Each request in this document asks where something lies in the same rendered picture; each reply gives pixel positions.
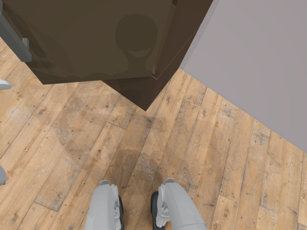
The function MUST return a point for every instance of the handle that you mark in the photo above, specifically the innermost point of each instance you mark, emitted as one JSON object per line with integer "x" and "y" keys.
{"x": 9, "y": 36}

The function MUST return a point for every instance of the robot left hand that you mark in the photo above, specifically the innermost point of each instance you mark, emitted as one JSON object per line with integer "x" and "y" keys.
{"x": 4, "y": 85}

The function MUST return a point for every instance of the robot right shin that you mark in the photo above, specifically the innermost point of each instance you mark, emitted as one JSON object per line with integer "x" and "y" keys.
{"x": 163, "y": 216}

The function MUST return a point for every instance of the cupboard door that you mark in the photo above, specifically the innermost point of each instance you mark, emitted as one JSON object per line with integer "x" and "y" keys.
{"x": 89, "y": 40}

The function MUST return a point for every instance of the robot left thigh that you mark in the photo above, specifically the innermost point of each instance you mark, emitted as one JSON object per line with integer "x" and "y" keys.
{"x": 101, "y": 210}

